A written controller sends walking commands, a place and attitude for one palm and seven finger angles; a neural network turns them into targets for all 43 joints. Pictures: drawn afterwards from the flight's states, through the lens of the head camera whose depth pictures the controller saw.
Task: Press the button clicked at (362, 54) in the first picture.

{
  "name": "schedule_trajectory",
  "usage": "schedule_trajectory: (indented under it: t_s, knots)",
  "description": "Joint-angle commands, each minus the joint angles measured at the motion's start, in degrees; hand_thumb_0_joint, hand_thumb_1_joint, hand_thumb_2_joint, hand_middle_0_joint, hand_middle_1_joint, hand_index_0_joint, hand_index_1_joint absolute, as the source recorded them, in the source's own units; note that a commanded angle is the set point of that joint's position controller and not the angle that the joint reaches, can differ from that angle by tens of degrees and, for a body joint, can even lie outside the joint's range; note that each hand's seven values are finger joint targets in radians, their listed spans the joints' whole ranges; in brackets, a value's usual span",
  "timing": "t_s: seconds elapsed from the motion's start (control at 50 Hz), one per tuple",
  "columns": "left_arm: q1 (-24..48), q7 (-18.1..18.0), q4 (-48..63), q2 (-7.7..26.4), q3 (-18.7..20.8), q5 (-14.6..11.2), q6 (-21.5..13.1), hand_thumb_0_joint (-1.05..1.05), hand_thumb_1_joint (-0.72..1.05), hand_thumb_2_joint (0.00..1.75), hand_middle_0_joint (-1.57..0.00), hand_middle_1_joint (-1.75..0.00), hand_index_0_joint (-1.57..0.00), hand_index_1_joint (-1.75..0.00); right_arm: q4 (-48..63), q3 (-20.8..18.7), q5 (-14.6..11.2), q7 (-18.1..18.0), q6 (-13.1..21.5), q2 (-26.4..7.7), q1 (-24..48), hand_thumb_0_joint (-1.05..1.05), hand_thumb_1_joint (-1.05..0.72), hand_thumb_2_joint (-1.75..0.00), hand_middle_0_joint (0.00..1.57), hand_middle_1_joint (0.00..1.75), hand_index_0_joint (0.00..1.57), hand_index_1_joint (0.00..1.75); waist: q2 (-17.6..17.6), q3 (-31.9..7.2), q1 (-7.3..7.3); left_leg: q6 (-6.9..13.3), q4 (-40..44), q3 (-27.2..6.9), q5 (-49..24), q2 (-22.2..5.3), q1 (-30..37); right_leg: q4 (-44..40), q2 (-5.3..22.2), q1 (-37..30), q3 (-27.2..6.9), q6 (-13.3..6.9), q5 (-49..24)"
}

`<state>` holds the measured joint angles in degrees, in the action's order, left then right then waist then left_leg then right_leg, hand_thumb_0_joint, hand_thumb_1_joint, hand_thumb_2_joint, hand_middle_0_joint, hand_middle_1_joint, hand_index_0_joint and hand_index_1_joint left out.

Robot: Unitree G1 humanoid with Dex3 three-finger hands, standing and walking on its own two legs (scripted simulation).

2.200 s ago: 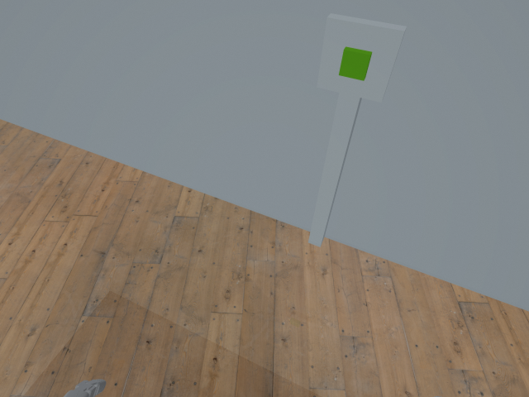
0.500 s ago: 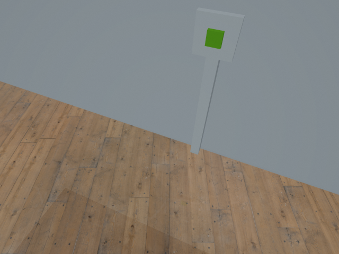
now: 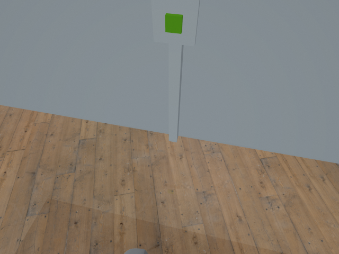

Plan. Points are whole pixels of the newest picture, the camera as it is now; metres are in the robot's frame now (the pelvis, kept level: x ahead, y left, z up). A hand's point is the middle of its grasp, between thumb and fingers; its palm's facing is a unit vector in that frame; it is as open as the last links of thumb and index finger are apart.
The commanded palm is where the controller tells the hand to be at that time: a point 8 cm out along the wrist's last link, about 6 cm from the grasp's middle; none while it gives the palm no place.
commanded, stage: turn to face it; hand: left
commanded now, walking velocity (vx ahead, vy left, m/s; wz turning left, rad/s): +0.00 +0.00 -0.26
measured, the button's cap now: (174, 23) +0.90 +0.06 +0.10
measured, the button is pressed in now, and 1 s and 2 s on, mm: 0 0 0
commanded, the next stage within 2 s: take the last steps up to it in 0.08 s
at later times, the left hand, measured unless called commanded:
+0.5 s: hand out of the picture +0.09 +0.23 -0.17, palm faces -0.18 -0.97 -0.16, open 7.4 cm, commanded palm none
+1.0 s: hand (112, 251) +0.15 +0.18 -0.19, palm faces -0.10 -0.98 -0.18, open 7.2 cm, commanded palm none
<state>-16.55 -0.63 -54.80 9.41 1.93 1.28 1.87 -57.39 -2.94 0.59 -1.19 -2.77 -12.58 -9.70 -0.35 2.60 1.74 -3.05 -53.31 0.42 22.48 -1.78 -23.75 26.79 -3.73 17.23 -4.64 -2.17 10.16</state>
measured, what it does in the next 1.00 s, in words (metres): walks ahead: left foot, then right foot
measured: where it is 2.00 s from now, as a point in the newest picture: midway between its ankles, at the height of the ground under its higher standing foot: (183, 222)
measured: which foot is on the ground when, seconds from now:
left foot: up 0.00-0.10, down 0.12-0.68, up 0.70-1.00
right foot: down 0.00-0.14, up 0.16-0.66, down 0.68-1.00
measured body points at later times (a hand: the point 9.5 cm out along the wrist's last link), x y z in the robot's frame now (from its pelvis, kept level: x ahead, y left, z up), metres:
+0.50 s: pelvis +0.00 +0.05 +0.01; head +0.01 +0.07 +0.46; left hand +0.10 +0.28 -0.15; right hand -0.09 -0.17 -0.13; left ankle -0.02 +0.13 -0.74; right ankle -0.02 -0.11 -0.68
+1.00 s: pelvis +0.14 +0.00 -0.01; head +0.15 +0.02 +0.44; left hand +0.16 +0.23 -0.17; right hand +0.17 -0.26 -0.15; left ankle +0.25 +0.08 -0.73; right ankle +0.03 -0.13 -0.74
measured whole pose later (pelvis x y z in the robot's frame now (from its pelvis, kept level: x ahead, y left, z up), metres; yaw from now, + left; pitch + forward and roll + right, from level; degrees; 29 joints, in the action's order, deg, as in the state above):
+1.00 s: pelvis +0.14 +0.00 -0.01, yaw -9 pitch -1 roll -3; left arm -19.9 -1.0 -63.8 10.6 2.7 1.6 -2.6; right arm -58.0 -3.9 1.3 1.4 1.4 -10.3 -12.3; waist -0.6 0.5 -0.1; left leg -1.0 -40.4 7.5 14.5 -6.7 -27.0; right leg 24.4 1.6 1.9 8.1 2.2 21.0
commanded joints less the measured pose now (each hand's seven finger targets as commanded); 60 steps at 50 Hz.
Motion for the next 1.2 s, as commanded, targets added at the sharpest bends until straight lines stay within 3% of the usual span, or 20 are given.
schedule_trajectory:
  t_s: [0.0, 0.08, 0.12, 0.18, 0.22, 0.48, 0.58, 0.62, 0.64, 0.66, 0.68, 0.78, 0.94, 0.98, 1.0, 1.02, 1.04, 1.08, 1.14, 1.18]
  knots:
    - [-1.26, -0.72, 3.37, 13.01, 3.83, 0.63, -0.73, 0.00, 0.90, 0.90, -0.20, -0.30, -0.20, -0.30, 4.05, -0.63, -0.29, -0.67, 2.41, -3.16, -0.98, 0.00, -0.90, -0.90, 0.20, 0.30, 0.20, 0.30, 8.67, -5.73, -0.06, 1.23, 11.07, 0.32, 2.10, 0.21, 2.35, -8.75, 14.64, -5.76, -17.99, -8.72, -7.35]
    - [1.61, -0.54, 3.83, 10.53, 3.36, -0.23, -0.20, 0.00, 0.90, 0.90, -0.20, -0.30, -0.20, -0.30, 1.87, -0.57, -0.58, -1.37, 3.71, -4.25, -8.93, 0.00, -0.90, -0.90, 0.20, 0.30, 0.20, 0.30, 4.01, -6.51, -3.45, 2.79, 31.40, -1.17, -7.62, -1.92, 19.79, -2.56, 8.61, 5.50, -13.14, -2.81, 0.51]
    - [2.67, 0.10, 5.83, 6.84, 2.77, -0.30, 0.01, 0.00, 0.90, 0.90, -0.20, -0.30, -0.20, -0.30, 3.81, -1.56, 0.51, -1.59, 3.68, -11.08, -8.10, 0.00, -0.90, -0.90, 0.20, 0.30, 0.20, 0.30, -15.23, -1.06, -3.35, 11.25, 41.32, -21.44, -7.53, -21.44, 16.09, 18.13, -0.94, 16.48, 1.04, 3.04, 19.23]
    - [1.20, 0.80, 2.54, 8.40, 3.64, 0.54, 0.55, 0.00, 0.90, 0.90, -0.20, -0.30, -0.20, -0.30, 4.37, 0.03, 0.82, -1.87, 4.07, -6.83, -2.56, 0.00, -0.90, -0.90, 0.20, 0.30, 0.20, 0.30, -5.91, 0.24, -0.11, 11.42, 40.26, -13.35, -10.76, -15.82, 8.21, 35.29, 2.27, 12.89, -0.11, 3.91, 13.15]
    - [-0.13, 1.52, 1.43, 7.06, 3.17, 0.82, 0.40, 0.00, 0.90, 0.90, -0.20, -0.30, -0.20, -0.30, 3.69, -0.12, 0.90, -1.58, 4.74, -6.92, -4.97, 0.00, -0.90, -0.90, 0.20, 0.30, 0.20, 0.30, -6.75, -0.89, -0.89, 10.21, 41.71, -9.13, -4.21, -13.01, 12.68, 38.57, 2.62, 15.78, 1.94, 4.39, 9.33]
    - [12.21, 2.81, 2.39, 3.82, 1.33, 0.59, -1.19, 0.00, 0.90, 0.90, -0.20, -0.30, -0.20, -0.30, -5.12, -0.77, 1.44, -0.99, 6.15, -5.20, -20.71, 0.00, -0.90, -0.90, 0.20, 0.30, 0.20, 0.30, -6.24, 3.84, -6.48, 11.81, 44.73, -7.16, -4.85, -16.71, 19.04, 17.77, 8.48, 14.75, 7.59, 3.50, 8.56]
    - [9.86, 2.44, 0.69, 2.72, 1.48, 0.22, -2.30, 0.00, 0.90, 0.90, -0.20, -0.30, -0.20, -0.30, -6.80, -0.93, 1.60, -0.54, 5.63, -5.29, -19.29, 0.00, -0.90, -0.90, 0.20, 0.30, 0.20, 0.30, -7.09, 2.23, -4.10, 10.36, 39.95, -3.75, -7.36, -15.53, 14.52, 5.45, 6.60, 2.04, 11.14, 2.56, 7.95]
    - [2.30, 1.91, -2.76, 3.96, 1.93, 0.29, -3.15, 0.00, 0.90, 0.90, -0.20, -0.30, -0.20, -0.30, -7.53, -0.54, 1.21, -0.34, 5.61, -3.79, -19.01, 0.00, -0.90, -0.90, 0.20, 0.30, 0.20, 0.30, -3.67, -1.31, -0.65, 7.29, 30.68, 0.35, -8.35, -11.71, 9.95, -3.07, 5.54, -12.20, 11.87, 1.42, 2.09]
    - [-3.99, 1.33, -5.10, 7.45, 2.56, 0.44, -3.95, 0.00, 0.90, 0.90, -0.20, -0.30, -0.20, -0.30, -7.14, -0.13, 0.54, 0.11, 5.88, -1.63, -19.07, 0.00, -0.90, -0.90, 0.20, 0.30, 0.20, 0.30, 2.49, -4.46, 2.05, 5.19, 19.55, 5.13, -6.36, -8.74, 0.12, -5.46, 12.90, -25.25, 4.17, -1.37, 6.21]
    - [-12.02, 0.61, -7.46, 13.56, 3.88, 0.34, -4.62, 0.00, 0.90, 0.90, -0.20, -0.30, -0.20, -0.30, -4.88, 0.87, 0.25, 0.38, 6.22, 2.05, -17.39, 0.00, -0.90, -0.90, 0.20, 0.30, 0.20, 0.30, 16.36, -7.04, 4.50, 2.69, 2.44, 10.27, 8.74, -1.97, -14.42, -10.68, 26.51, -34.88, -14.92, -7.40, 8.38]
    - [-15.02, 0.02, -8.00, 14.17, 3.77, -0.62, -4.47, 0.00, 0.90, 0.90, -0.20, -0.30, -0.20, -0.30, -2.24, 0.36, 0.63, 0.40, 5.76, -1.40, -12.07, 0.00, -0.90, -0.90, 0.20, 0.30, 0.20, 0.30, 11.85, -5.46, 5.78, 3.20, -6.32, 4.55, 12.26, -3.00, -17.29, -14.12, 30.10, -29.47, -19.78, -9.84, 8.46]
    - [-3.39, -0.78, -5.40, 3.97, 2.14, 0.64, -5.52, 0.00, 0.90, 0.90, -0.20, -0.30, -0.20, -0.30, -3.07, -0.90, 1.27, 1.39, 4.41, 2.98, -11.93, 0.00, -0.90, -0.90, 0.20, 0.30, 0.20, 0.30, 5.33, 3.32, -1.75, 1.83, -5.42, 3.63, -1.29, -7.29, -11.34, -16.00, 21.63, -9.57, -0.52, -6.60, 3.32]
    - [-2.78, -0.29, -6.23, 8.47, 2.01, 0.52, -5.82, 0.00, 0.90, 0.90, -0.20, -0.30, -0.20, -0.30, 0.76, -0.96, 0.75, 2.98, 5.05, 1.27, -6.57, 0.00, -0.90, -0.90, 0.20, 0.30, 0.20, 0.30, 8.63, 4.72, -3.34, 2.53, 14.17, 7.63, -9.06, -4.46, 1.92, -12.75, 18.62, -3.95, 4.33, -4.65, 1.23]
    - [-2.98, -0.09, -6.48, 8.40, 2.08, 0.33, -5.46, 0.00, 0.90, 0.90, -0.20, -0.30, -0.20, -0.30, -0.94, -1.47, 1.01, 2.48, 5.54, -1.00, -12.29, 0.00, -0.90, -0.90, 0.20, 0.30, 0.20, 0.30, 3.19, 2.60, -6.62, 2.92, 20.10, 9.34, -10.96, -1.91, 15.23, -2.83, 15.83, 0.44, 6.87, -3.09, -2.00]
    - [-3.53, 0.20, -5.90, 6.81, 1.88, 0.12, -5.19, 0.00, 0.90, 0.90, -0.20, -0.30, -0.20, -0.30, -2.93, -2.30, 1.47, 1.79, 5.92, -5.14, -19.51, 0.00, -0.90, -0.90, 0.20, 0.30, 0.20, 0.30, -5.34, -1.05, -9.57, 4.46, 25.53, 2.68, -7.19, -6.09, 23.93, 11.25, 11.62, 3.85, 10.04, -1.11, -2.17]
    - [-5.47, 0.72, -4.53, 3.48, 1.58, -0.62, -4.85, 0.00, 0.90, 0.90, -0.20, -0.30, -0.20, -0.30, -4.01, -3.72, 2.02, 1.15, 6.18, -12.12, -25.05, 0.00, -0.90, -0.90, 0.20, 0.30, 0.20, 0.30, -21.06, -5.18, -10.07, 9.39, 35.97, -19.04, -2.42, -21.12, 29.66, 30.81, 3.63, 13.29, 15.11, 1.94, 17.96]
    - [-3.04, 0.39, -3.15, 5.08, 1.37, -0.19, -4.60, 0.00, 0.90, 0.90, -0.20, -0.30, -0.20, -0.30, -4.59, -3.25, 1.45, 0.48, 5.83, -12.61, -24.96, 0.00, -0.90, -0.90, 0.20, 0.30, 0.20, 0.30, -20.84, -6.41, -10.07, 11.22, 42.17, -27.35, 2.83, -24.98, 28.18, 42.57, 3.60, 17.32, 7.74, 1.12, 23.56]
    - [0.70, 1.12, -3.72, 5.35, 1.51, 0.01, -4.65, 0.00, 0.90, 0.90, -0.20, -0.30, -0.20, -0.30, -1.43, -1.90, 0.73, -0.08, 6.04, -7.92, -14.68, 0.00, -0.90, -0.90, 0.20, 0.30, 0.20, 0.30, -6.09, 0.97, -6.61, 12.06, 42.93, -21.53, 4.63, -23.34, 18.07, 47.58, 9.47, 20.68, 4.77, 0.95, 13.53]
    - [-5.39, 1.54, -6.86, 2.38, 1.39, 0.80, -3.34, 0.00, 0.90, 0.90, -0.20, -0.30, -0.20, -0.30, -0.99, -0.45, 0.54, -0.23, 7.32, -3.21, -9.37, 0.00, -0.90, -0.90, 0.20, 0.30, 0.20, 0.30, -4.84, 0.94, -1.96, 8.58, 44.06, -5.81, -4.55, -16.47, 10.91, 42.04, 10.99, 13.73, 5.36, 2.52, 5.71]
    - [-6.92, 1.38, -7.52, 1.88, 1.37, 0.76, -2.66, 0.00, 0.90, 0.90, -0.20, -0.30, -0.20, -0.30, -1.80, -0.35, 0.17, -0.39, 7.57, -2.34, -9.53, 0.00, -0.90, -0.90, 0.20, 0.30, 0.20, 0.30, -4.59, 0.36, -1.24, 8.80, 44.48, -2.55, -8.68, -15.01, 11.30, 39.51, 10.91, 12.98, 5.83, 3.23, 3.07]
